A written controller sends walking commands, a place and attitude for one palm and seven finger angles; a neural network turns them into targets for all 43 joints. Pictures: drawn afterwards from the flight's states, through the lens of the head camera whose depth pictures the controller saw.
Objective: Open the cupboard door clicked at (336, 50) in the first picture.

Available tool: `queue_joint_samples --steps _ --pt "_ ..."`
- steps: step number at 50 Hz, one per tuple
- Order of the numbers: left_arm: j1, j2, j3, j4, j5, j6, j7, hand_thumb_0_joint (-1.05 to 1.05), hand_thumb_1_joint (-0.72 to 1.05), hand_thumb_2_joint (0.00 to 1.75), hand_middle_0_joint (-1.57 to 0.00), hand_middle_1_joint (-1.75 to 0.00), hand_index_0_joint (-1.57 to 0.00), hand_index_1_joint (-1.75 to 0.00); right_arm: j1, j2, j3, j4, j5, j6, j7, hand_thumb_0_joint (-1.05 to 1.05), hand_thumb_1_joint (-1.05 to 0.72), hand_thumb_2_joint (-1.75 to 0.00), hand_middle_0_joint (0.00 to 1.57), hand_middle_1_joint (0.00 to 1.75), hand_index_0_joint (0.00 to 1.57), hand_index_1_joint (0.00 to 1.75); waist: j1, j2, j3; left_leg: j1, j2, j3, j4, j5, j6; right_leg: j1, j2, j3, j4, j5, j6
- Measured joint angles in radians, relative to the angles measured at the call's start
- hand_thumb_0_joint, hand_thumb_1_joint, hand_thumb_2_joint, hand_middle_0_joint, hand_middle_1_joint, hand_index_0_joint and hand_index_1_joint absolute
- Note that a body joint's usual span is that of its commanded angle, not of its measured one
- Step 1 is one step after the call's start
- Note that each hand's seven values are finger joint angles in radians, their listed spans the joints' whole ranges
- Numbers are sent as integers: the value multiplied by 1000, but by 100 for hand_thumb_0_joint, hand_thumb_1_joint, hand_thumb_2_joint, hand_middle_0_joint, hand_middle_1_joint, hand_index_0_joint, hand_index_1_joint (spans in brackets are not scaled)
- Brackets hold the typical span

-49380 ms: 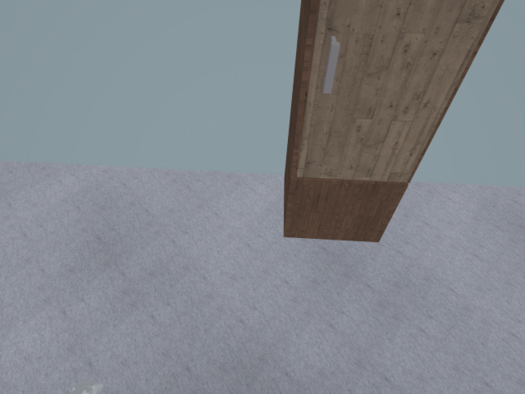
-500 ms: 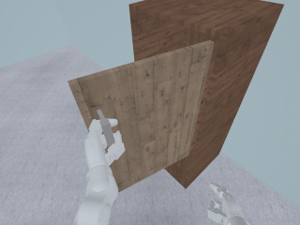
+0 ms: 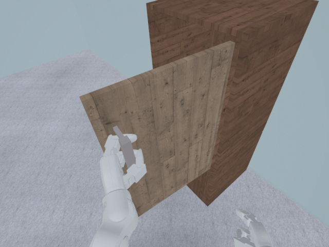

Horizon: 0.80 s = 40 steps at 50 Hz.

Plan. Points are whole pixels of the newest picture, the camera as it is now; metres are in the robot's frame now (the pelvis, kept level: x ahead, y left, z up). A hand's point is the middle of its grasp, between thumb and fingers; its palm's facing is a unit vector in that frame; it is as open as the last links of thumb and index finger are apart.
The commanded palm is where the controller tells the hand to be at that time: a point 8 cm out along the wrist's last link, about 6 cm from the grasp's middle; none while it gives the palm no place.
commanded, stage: open thumb and fingers to let go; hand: left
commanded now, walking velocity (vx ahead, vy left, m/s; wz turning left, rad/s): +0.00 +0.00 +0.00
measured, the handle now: (125, 151) +0.31 +0.12 +0.10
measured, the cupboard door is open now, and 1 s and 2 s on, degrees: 84 84 85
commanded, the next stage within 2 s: slide the hand sideways off the handle in 0.64 s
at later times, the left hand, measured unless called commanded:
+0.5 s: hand (133, 161) +0.28 +0.09 +0.11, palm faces +0.30 -0.95 -0.01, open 14.3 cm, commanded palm +0.23 +0.12 +0.10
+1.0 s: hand (132, 175) +0.25 +0.09 +0.10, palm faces -0.12 -0.99 -0.02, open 16.2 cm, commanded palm +0.22 +0.11 +0.10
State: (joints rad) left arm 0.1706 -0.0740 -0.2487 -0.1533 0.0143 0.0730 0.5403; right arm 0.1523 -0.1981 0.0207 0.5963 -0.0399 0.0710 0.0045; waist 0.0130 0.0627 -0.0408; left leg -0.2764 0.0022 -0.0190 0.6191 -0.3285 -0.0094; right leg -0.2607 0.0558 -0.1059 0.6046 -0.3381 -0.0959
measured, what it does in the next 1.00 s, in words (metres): shifts its weight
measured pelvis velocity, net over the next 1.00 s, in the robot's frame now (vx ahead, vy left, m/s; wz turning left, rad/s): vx -0.02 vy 0.05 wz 0.01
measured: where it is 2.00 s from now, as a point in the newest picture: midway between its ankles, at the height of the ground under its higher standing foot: outside the picture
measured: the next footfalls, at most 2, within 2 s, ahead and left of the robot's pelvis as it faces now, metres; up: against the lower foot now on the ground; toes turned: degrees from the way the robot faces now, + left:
none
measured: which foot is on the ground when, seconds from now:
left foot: down 0.00-1.00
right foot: down 0.00-1.00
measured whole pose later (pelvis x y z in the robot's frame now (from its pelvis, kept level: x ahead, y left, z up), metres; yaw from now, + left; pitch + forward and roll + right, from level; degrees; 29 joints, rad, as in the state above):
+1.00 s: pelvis -0.02 +0.05 -0.01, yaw +1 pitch -1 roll -1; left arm 0.07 0.03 -0.31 -0.10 -0.04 0.01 0.13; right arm 0.20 -0.22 0.05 0.53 0.02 0.04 0.00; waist 0.04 0.06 -0.02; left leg -0.35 -0.06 0.00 0.71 -0.35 0.06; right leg -0.34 -0.01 -0.09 0.70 -0.35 -0.03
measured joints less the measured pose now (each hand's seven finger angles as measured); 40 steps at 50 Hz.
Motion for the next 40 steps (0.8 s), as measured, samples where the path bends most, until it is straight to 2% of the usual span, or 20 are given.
queue_joint_samples --steps 5,10,15,20,31,38,39,40 --pt "4 0 3 -6 13 -23 -11 2 42 68 -37 -130 -37 -130 -3 1 1 -14 3 -1 -1 1 -90 -90 20 30 20 30 6 -2 4 0 -4 -3 -5 9 1 3 -4 -3 -7 9 3" --pt "-23 1 -13 24 12 -22 -15 1 13 57 -34 -127 -35 -127 -11 2 4 -13 5 -1 -5 1 -90 -90 20 30 20 30 9 -1 14 0 -10 -5 -1 13 8 7 -10 -5 -10 15 11" --pt "-60 0 -28 57 18 -19 4 0 -17 44 -32 -123 -33 -124 -15 9 7 -10 7 -1 -1 1 -90 -90 20 30 20 30 10 -4 15 -8 -15 2 8 11 18 0 -16 1 -5 19 21" --pt "-99 -5 -37 82 24 -5 25 0 -36 36 -30 -114 -30 -115 -14 18 10 -4 8 3 8 1 -90 -90 20 30 20 30 10 -7 15 -19 -21 11 22 5 29 -12 -23 9 7 16 32" --pt "-153 -6 -71 93 28 36 41 -1 -49 30 -24 -73 -24 -74 -12 29 14 6 10 17 34 1 -90 -90 20 30 20 30 9 -14 11 -49 -33 29 59 -14 49 -46 -36 26 49 0 50" --pt "-167 -6 -82 80 24 59 43 -1 -50 30 -34 -60 -32 -63 -21 25 11 13 12 24 45 1 -90 -90 20 30 20 30 17 -12 10 -72 -39 29 84 -23 54 -68 -43 24 74 -10 56" --pt "-163 -5 -79 75 38 57 25 -1 -50 30 -34 -59 -32 -62 -22 24 12 8 13 26 48 1 -90 -90 20 30 20 30 15 -13 17 -71 -41 27 86 -23 55 -66 -45 22 77 -11 56" --pt "-153 -1 -74 68 51 47 -19 -1 -49 30 -34 -57 -30 -61 -16 22 12 -4 18 27 48 1 -90 -90 20 30 20 30 15 -14 22 -71 -44 24 86 -22 56 -66 -48 20 78 -12 57"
